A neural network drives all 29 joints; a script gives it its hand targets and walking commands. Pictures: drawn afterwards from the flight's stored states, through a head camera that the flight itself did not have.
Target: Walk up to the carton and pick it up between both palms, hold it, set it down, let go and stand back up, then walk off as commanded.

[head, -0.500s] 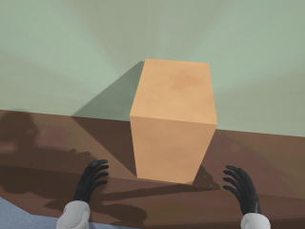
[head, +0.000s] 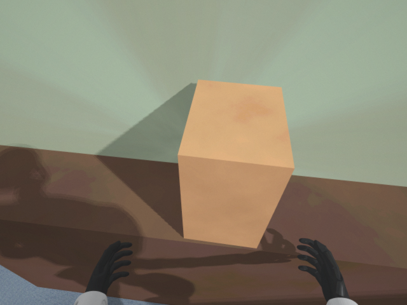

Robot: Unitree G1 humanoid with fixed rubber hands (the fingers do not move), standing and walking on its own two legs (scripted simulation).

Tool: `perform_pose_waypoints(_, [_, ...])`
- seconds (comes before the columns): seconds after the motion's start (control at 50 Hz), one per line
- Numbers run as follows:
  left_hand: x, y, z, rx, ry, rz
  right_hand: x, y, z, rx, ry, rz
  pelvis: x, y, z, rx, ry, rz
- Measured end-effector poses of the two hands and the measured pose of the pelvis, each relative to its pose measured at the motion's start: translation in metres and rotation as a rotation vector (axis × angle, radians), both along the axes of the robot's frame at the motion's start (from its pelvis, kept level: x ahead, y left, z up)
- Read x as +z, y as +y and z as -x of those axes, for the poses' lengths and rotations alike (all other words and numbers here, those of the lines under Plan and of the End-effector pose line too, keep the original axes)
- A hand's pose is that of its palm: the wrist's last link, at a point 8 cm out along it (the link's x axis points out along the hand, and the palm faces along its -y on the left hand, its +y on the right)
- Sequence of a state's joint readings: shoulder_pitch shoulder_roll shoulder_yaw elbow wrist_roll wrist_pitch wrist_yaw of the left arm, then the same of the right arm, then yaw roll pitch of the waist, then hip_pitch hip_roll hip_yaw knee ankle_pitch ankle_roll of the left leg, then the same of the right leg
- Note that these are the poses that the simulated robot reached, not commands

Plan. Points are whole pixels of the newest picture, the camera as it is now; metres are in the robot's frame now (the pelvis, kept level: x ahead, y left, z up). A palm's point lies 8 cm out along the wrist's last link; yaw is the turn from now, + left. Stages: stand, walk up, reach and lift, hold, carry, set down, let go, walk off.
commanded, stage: set down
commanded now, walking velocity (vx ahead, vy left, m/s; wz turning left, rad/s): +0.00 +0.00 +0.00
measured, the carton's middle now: (229, 168) +0.38 -0.03 +0.06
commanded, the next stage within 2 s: let go in 0.64 s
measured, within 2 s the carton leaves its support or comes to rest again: neither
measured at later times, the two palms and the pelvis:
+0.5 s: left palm out of the picture +0.14 +0.20 -0.08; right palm (333, 286) +0.18 -0.22 -0.02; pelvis -0.02 +0.00 +0.00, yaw -1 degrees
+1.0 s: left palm out of the picture +0.13 +0.20 -0.08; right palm (335, 285) +0.18 -0.23 -0.02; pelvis -0.04 -0.01 +0.00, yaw +0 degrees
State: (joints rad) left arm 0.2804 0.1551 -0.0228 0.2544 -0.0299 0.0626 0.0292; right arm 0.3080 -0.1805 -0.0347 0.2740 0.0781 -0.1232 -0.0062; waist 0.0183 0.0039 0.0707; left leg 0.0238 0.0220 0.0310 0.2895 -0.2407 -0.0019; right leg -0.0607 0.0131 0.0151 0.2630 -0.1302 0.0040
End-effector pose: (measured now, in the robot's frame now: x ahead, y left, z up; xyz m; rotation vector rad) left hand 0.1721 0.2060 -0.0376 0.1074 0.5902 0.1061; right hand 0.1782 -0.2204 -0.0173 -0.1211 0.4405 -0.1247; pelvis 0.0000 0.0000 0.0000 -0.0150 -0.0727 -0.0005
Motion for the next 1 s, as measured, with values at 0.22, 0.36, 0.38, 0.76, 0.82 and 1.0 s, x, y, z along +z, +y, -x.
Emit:
perform_pose_waypoints(0.22, [-0.021, -0.003, 0.013, -0.005, 0.085, -0.016, 0.0, -0.003, -0.001, 0.047, -0.007, 0.025, -0.001, 0.001, 0.005, -0.001, -0.029, 0.002])
perform_pose_waypoints(0.36, [-0.036, -0.005, 0.022, -0.033, 0.166, -0.022, 0.0, -0.002, -0.001, 0.043, -0.012, 0.035, -0.002, 0.002, 0.013, -0.009, -0.06, -0.003])
perform_pose_waypoints(0.38, [-0.038, -0.006, 0.023, -0.038, 0.183, -0.025, 0.0, -0.002, -0.001, 0.044, -0.012, 0.037, -0.003, 0.002, 0.014, -0.012, -0.065, -0.004])
perform_pose_waypoints(0.76, [-0.049, -0.009, 0.043, -0.021, 0.244, -0.051, 0.0, -0.007, -0.003, 0.087, -0.015, 0.053, -0.004, -0.01, 0.032, -0.004, -0.108, -0.015])
perform_pose_waypoints(0.82, [-0.046, -0.01, 0.043, -0.019, 0.226, -0.044, 0.0, -0.006, -0.003, 0.084, -0.014, 0.056, -0.004, -0.012, 0.035, 0.004, -0.1, -0.018])
perform_pose_waypoints(1.0, [-0.041, -0.002, 0.046, -0.016, 0.215, -0.075, 0.0, -0.008, -0.003, 0.089, -0.022, 0.056, -0.003, -0.013, 0.04, 0.011, -0.097, -0.021])
